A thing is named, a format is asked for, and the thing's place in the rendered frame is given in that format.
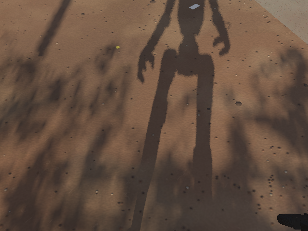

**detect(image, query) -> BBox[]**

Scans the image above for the right robot hand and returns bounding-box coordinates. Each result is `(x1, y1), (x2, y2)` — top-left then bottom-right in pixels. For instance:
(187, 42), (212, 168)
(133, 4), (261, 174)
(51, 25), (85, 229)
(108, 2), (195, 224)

(277, 213), (308, 231)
